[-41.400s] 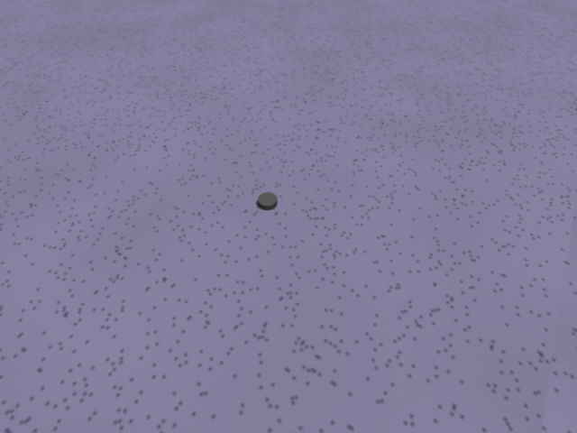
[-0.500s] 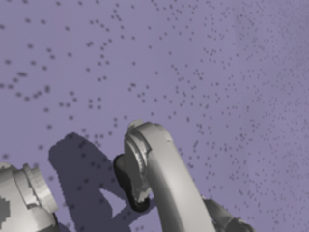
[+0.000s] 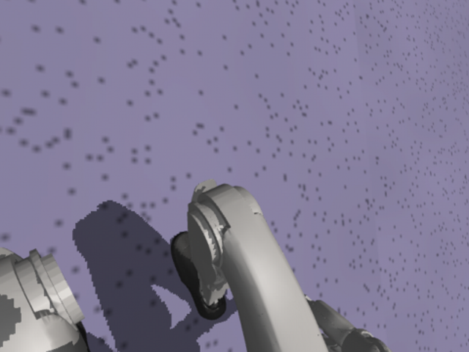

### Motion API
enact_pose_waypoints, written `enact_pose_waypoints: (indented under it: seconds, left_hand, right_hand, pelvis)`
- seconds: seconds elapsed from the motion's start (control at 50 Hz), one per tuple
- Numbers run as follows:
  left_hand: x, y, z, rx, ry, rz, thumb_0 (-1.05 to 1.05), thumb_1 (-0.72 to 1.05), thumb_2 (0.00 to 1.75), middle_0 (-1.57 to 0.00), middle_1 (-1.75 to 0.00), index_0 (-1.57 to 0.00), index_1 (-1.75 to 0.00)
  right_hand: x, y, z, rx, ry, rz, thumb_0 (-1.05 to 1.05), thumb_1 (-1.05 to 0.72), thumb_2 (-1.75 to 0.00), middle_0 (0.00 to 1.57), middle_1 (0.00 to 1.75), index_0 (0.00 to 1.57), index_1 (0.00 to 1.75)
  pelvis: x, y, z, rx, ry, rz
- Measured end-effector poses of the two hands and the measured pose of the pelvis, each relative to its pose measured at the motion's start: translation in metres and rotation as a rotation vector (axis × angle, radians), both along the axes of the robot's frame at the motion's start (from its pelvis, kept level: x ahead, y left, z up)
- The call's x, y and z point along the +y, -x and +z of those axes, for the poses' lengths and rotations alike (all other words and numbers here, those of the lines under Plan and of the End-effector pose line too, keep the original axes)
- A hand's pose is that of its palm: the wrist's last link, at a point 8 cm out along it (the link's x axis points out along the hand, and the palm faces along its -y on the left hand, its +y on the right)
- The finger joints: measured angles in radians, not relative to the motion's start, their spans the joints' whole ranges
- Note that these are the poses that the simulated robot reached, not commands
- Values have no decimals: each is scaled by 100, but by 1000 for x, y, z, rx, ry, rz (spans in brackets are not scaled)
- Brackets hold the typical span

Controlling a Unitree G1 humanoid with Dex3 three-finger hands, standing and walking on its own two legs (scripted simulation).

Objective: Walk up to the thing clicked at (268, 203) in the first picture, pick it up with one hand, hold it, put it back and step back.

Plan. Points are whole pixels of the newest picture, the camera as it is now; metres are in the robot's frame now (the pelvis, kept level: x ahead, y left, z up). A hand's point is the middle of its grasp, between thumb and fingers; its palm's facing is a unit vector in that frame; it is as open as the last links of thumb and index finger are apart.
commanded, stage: close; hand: left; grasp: from above
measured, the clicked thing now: out of the picture +0.45 +0.38 -0.29
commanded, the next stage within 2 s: settle in 1.30 s
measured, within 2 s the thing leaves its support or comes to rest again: leaves its support in 1.66 s
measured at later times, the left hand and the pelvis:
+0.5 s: hand out of the picture +0.43 +0.36 -0.26, palm faces -0.43 -0.19 -0.88, open 12.8 cm; pelvis +0.00 +0.00 +0.00, yaw +0 degrees
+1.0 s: hand out of the picture +0.43 +0.37 -0.26, palm faces -0.42 -0.19 -0.89, open 11.2 cm; pelvis +0.00 +0.00 +0.00, yaw +0 degrees
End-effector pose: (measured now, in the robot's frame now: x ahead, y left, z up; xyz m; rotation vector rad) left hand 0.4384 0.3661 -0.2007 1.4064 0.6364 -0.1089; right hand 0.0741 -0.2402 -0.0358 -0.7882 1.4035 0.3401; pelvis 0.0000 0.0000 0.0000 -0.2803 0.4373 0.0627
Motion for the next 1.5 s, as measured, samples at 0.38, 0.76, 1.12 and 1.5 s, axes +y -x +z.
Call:
enact_pose_waypoints:
  seconds: [0.38,0.76,1.12,1.5]
  left_hand:
    - [-2,-4,2,-20,-4,16,0,-32,82,-14,-102,-18,-98]
    - [1,-1,-3,-3,4,-8,0,-14,70,-27,-91,-31,-87]
    - [3,-2,-1,-6,-5,10,-1,-3,57,-34,-78,-50,-78]
    - [5,-3,1,-16,-2,5,-3,-3,48,-41,-69,-65,-69]
  right_hand:
    - [-5,2,3,-1,15,-6,0,-90,-89,20,30,20,30]
    - [1,0,0,10,3,0,0,-90,-89,20,30,20,30]
    - [-1,-1,1,-6,12,3,0,-90,-89,20,30,20,30]
    - [2,-2,-1,4,4,7,0,-90,-89,20,30,20,30]
  pelvis:
    - [0,1,0,-1,-1,-1]
    - [1,0,0,1,1,0]
    - [2,1,-2,-4,4,-2]
    - [1,0,-1,2,3,-2]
